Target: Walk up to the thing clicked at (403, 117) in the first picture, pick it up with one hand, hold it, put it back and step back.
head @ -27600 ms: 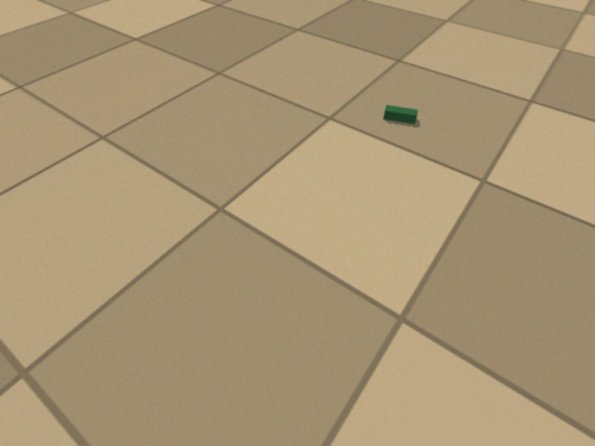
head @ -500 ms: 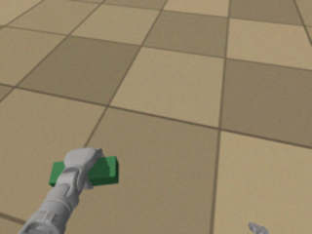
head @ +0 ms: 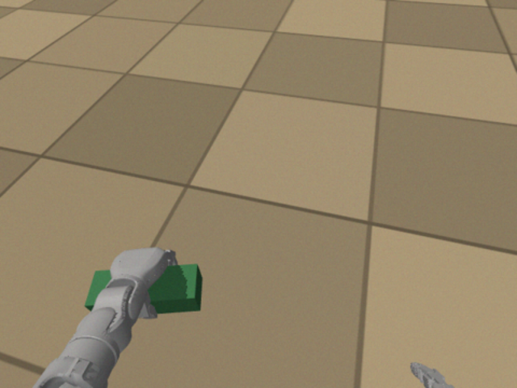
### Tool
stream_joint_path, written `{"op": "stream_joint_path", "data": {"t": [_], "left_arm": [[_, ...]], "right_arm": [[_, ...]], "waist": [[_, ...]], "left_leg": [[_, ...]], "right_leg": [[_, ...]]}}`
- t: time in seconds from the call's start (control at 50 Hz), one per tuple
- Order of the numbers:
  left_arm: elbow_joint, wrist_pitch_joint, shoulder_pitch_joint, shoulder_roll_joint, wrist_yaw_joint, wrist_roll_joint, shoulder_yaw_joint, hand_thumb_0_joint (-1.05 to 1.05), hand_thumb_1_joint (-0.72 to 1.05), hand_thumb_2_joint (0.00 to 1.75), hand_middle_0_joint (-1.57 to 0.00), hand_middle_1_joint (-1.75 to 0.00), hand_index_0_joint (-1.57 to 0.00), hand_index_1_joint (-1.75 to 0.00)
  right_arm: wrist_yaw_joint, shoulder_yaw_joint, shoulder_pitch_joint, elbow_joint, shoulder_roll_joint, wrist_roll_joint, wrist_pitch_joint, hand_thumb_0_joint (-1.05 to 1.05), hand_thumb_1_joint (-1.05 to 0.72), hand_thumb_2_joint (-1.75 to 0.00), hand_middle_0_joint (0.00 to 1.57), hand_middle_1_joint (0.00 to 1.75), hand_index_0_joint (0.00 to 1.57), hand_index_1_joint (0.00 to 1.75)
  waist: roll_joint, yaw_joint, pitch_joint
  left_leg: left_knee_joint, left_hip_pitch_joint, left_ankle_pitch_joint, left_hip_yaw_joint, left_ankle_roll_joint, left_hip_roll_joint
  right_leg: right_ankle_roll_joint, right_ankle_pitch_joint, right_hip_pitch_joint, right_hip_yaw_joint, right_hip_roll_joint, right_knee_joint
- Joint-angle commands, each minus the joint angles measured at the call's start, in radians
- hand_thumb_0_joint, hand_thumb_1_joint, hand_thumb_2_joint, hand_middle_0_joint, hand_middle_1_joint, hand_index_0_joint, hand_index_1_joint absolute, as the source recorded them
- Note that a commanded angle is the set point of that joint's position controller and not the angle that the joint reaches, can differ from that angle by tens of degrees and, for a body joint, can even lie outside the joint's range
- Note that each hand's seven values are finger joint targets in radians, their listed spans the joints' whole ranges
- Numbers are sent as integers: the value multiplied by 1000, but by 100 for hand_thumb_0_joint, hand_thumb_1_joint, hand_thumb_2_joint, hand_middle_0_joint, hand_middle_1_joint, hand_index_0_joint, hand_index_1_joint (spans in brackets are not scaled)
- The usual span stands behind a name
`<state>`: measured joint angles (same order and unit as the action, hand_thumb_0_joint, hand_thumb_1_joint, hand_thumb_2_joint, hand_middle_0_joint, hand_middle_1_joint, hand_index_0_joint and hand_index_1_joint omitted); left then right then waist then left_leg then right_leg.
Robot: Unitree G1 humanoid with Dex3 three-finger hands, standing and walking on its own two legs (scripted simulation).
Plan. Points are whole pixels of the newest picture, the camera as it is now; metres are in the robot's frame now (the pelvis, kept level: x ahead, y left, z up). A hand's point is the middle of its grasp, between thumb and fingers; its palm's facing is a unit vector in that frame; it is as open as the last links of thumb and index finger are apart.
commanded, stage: hold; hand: left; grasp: from above
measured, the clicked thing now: (148, 290) +0.30 +0.23 -0.08
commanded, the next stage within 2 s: crouch in 1.16 s
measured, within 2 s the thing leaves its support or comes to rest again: neither
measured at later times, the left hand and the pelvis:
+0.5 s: hand (144, 292) +0.28 +0.22 -0.04, palm faces -0.46 -0.07 -0.89, open 9.7 cm; pelvis -0.01 +0.00 +0.01, yaw +0 degrees
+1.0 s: hand (142, 290) +0.28 +0.22 -0.04, palm faces -0.47 -0.06 -0.88, open 9.7 cm; pelvis +0.00 +0.00 +0.01, yaw +0 degrees
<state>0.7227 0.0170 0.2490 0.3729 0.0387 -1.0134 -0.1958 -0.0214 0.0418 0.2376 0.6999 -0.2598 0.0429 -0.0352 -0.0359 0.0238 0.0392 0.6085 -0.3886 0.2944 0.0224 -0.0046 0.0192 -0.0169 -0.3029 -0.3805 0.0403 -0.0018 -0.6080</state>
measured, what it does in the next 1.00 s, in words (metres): stands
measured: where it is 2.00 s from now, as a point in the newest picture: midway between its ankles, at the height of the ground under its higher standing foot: outside the picture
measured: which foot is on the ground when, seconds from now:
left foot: down 0.00-1.00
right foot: down 0.00-1.00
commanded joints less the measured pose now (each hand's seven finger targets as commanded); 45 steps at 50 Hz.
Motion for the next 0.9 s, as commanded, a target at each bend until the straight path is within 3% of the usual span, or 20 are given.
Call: {"op": "stream_joint_path", "data": {"t": [0.0,0.06,0.22,0.26,0.3,0.48,0.52,0.6,0.64,0.68,0.72,0.74,0.78,0.82,0.88], "left_arm": [[-230,-2,375,230,46,0,105,0,65,96,-101,-78,-101,-78],[-243,-9,365,231,35,5,102,0,67,93,-102,-77,-102,-77],[-252,-11,345,230,25,8,107,0,66,94,-102,-77,-102,-77],[-273,-15,374,250,26,2,117,0,67,94,-102,-78,-103,-78],[-279,-12,350,229,25,9,106,0,66,95,-102,-78,-102,-78],[-302,-12,343,245,-4,11,117,0,64,92,-100,-77,-100,-76],[-296,-12,357,226,-11,14,98,0,67,92,-102,-78,-103,-77],[-310,-11,328,243,-18,24,113,0,67,93,-102,-77,-102,-77],[-305,-15,340,225,-22,17,93,0,66,93,-102,-77,-102,-77],[-318,-16,344,255,-15,13,128,0,64,91,-98,-78,-99,-77],[-298,-18,365,239,-13,10,104,0,63,93,-100,-77,-100,-77],[-320,-19,395,253,-10,6,114,0,64,93,-100,-78,-100,-78],[-283,-16,343,245,-4,14,123,0,64,95,-101,-79,-101,-79],[-277,-13,339,217,-2,13,96,0,63,98,-101,-78,-101,-79],[-288,-16,339,263,-2,3,132,0,63,96,-101,-78,-101,-78]], "right_arm": [[-16,50,-40,-120,-143,2,33,0,-89,-90,20,30,20,30],[-16,50,-59,-133,-146,6,34,0,-89,-90,20,30,20,30],[-22,42,-75,-135,-138,8,33,0,-90,-90,20,30,20,30],[-24,42,-83,-136,-139,8,32,0,-90,-90,20,30,20,30],[-23,40,-87,-138,-134,9,33,0,-90,-90,20,30,20,30],[-30,37,-101,-142,-131,14,31,0,-90,-90,20,30,20,30],[-31,34,-108,-145,-127,14,31,0,-90,-90,20,30,20,30],[-33,31,-117,-149,-127,17,28,0,-90,-90,20,30,20,30],[-34,31,-120,-152,-127,18,27,0,-90,-90,20,30,20,30],[-36,33,-106,-145,-127,16,25,0,-90,-90,20,30,20,30],[-35,33,-110,-142,-129,16,25,0,-90,-90,20,30,20,30],[-36,33,-109,-143,-125,16,24,0,-90,-90,20,30,20,30],[-36,34,-110,-142,-127,17,23,0,-90,-90,20,30,20,30],[-33,34,-110,-141,-127,15,22,0,-90,-90,20,30,20,30],[-34,38,-104,-141,-130,16,19,0,-90,-90,20,30,20,30]], "waist": [[-10,6,261],[-7,-8,249],[3,-4,244],[-9,-11,247],[-5,-14,234],[1,-23,247],[6,-14,232],[-1,-28,223],[8,-19,214],[-2,-21,245],[-8,-13,226],[-15,-16,243],[6,-24,238],[15,-15,226],[-7,-30,246]], "left_leg": [[-76,177,-241,3,13,-33],[-99,184,-187,-1,12,-32],[-110,201,-213,3,17,-33],[-115,206,-211,2,14,-33],[-122,204,-189,5,15,-34],[-137,229,-230,7,18,-35],[-140,228,-227,10,20,-36],[-152,227,-221,8,19,-35],[-158,232,-211,6,18,-34],[-152,243,-238,8,19,-35],[-155,248,-242,5,15,-32],[-153,254,-253,6,16,-34],[-155,253,-259,6,16,-33],[-153,247,-260,4,16,-33],[-155,251,-276,6,15,-35]], "right_leg": [[23,227,61,-21,36,101],[27,171,63,-24,36,118],[23,198,86,-19,32,132],[25,190,87,-20,34,138],[24,171,94,-19,32,147],[22,210,124,-19,32,158],[21,213,118,-17,31,165],[22,201,130,-22,30,174],[25,189,121,-22,33,174],[24,215,134,-20,32,171],[27,215,125,-22,35,168],[26,229,122,-22,33,169],[25,230,134,-25,34,171],[24,233,133,-25,32,173],[26,248,147,-25,31,170]]}}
